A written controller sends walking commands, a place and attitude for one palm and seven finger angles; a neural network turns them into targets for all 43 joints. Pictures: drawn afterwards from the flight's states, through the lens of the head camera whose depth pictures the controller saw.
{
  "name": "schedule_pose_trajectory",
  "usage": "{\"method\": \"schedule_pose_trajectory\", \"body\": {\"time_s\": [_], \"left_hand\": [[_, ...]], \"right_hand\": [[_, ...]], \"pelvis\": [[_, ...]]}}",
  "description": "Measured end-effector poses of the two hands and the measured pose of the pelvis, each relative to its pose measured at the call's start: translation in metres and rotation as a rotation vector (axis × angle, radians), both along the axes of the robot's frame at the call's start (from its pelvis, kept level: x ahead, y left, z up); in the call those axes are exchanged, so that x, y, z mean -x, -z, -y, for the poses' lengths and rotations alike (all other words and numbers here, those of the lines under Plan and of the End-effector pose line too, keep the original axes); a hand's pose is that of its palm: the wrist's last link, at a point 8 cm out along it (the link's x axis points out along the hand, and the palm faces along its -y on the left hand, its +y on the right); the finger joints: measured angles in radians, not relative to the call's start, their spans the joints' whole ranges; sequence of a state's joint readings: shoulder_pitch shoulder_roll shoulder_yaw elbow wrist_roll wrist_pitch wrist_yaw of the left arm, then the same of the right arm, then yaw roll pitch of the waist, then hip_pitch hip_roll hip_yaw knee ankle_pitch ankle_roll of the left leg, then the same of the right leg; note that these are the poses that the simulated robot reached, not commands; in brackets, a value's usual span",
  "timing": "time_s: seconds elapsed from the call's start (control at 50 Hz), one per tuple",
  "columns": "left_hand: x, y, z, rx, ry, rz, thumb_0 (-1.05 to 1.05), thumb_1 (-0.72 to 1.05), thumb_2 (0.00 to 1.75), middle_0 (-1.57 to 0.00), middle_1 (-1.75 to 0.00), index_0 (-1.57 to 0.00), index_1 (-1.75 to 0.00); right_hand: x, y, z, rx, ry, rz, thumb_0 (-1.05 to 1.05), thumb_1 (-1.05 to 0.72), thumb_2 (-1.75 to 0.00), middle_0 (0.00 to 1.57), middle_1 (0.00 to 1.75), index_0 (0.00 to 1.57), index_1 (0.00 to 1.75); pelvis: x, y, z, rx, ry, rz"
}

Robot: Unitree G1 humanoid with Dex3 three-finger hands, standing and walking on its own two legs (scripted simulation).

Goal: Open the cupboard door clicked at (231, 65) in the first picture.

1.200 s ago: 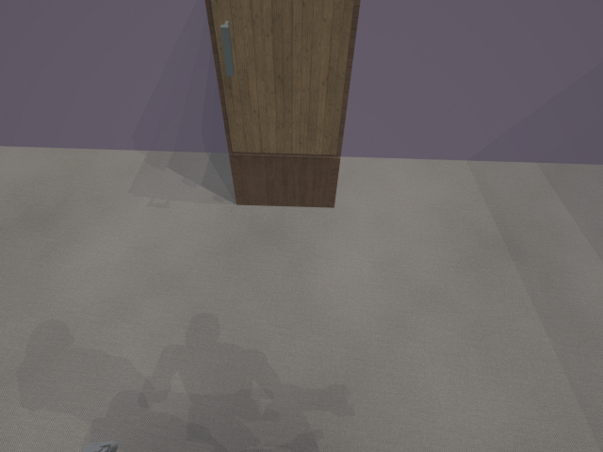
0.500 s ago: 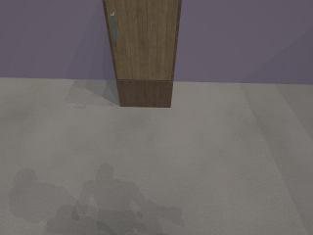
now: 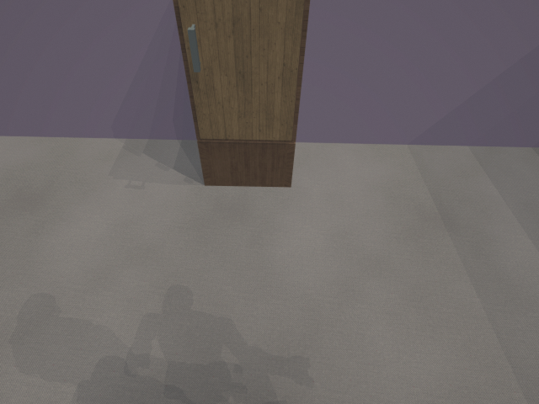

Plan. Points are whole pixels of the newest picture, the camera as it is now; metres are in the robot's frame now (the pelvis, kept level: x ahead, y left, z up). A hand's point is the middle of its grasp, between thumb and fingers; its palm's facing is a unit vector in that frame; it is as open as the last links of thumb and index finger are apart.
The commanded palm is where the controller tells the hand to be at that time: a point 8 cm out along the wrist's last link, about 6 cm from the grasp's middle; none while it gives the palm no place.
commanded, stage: look at it before walking up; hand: left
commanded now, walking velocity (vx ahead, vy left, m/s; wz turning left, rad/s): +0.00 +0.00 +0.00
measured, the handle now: (195, 48) +1.25 +0.34 -0.02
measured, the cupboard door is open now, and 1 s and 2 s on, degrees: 0 0 0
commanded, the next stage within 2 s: walk to a spot facing it in 0.24 s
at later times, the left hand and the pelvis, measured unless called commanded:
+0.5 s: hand out of the picture +0.06 +0.24 -0.17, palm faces +0.01 -0.96 -0.29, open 7.4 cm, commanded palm none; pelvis +0.01 +0.00 +0.00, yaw +2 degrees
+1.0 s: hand (146, 370) +0.21 +0.24 -0.18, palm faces +0.15 -0.98 -0.15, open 7.4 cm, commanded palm none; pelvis +0.17 +0.05 +0.00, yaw +9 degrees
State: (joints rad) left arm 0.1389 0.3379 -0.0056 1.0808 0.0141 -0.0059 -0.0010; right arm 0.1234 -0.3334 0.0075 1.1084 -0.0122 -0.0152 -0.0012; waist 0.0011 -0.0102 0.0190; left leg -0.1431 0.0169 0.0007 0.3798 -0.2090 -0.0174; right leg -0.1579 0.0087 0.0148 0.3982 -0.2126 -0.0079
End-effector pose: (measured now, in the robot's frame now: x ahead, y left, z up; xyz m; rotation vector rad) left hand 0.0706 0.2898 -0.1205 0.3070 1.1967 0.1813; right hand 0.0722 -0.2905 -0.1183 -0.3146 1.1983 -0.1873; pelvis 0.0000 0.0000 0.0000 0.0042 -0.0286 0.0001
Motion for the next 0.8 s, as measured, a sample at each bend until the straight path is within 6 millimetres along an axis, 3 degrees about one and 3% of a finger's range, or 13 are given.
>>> {"method": "schedule_pose_trajectory", "body": {"time_s": [0.44,0.56,0.7,0.74,0.8], "left_hand": [[0.011,0.005,0.001,0.004,-0.026,-0.036,0.00,0.90,0.90,-0.20,-0.30,-0.20,-0.30],[0.034,0.024,0.015,0.087,-0.108,-0.064,0.00,0.90,0.90,-0.20,-0.30,-0.20,-0.30],[0.069,0.051,0.014,0.176,-0.207,-0.223,0.00,0.90,0.90,-0.20,-0.30,-0.20,-0.30],[0.063,0.049,0.013,0.187,-0.204,-0.257,0.00,0.90,0.90,-0.20,-0.30,-0.20,-0.30],[0.035,0.042,0.010,0.200,-0.206,-0.235,0.01,0.90,0.90,-0.20,-0.30,-0.20,-0.30]], "right_hand": [[0.003,0.004,-0.006,-0.006,-0.004,-0.031,0.00,-0.91,-0.90,0.21,0.30,0.20,0.29],[0.013,0.016,-0.036,-0.045,-0.018,-0.125,0.00,-0.91,-0.90,0.20,0.29,0.20,0.29],[0.005,0.024,-0.088,-0.076,-0.009,-0.162,0.00,-0.91,-0.90,0.20,0.30,0.20,0.29],[0.008,0.022,-0.102,-0.091,0.018,-0.176,0.00,-0.91,-0.90,0.20,0.30,0.20,0.29],[0.015,0.015,-0.121,-0.114,0.041,-0.233,0.00,-0.91,-0.90,0.20,0.30,0.20,0.29]], "pelvis": [[-0.005,0.001,-0.002,0.003,-0.009,-0.006],[-0.026,0.007,-0.012,0.022,-0.065,-0.021],[-0.061,0.018,-0.042,0.015,-0.106,-0.020],[-0.073,0.014,-0.047,0.012,-0.107,-0.025],[-0.091,0.006,-0.053,0.015,-0.125,-0.030]]}}
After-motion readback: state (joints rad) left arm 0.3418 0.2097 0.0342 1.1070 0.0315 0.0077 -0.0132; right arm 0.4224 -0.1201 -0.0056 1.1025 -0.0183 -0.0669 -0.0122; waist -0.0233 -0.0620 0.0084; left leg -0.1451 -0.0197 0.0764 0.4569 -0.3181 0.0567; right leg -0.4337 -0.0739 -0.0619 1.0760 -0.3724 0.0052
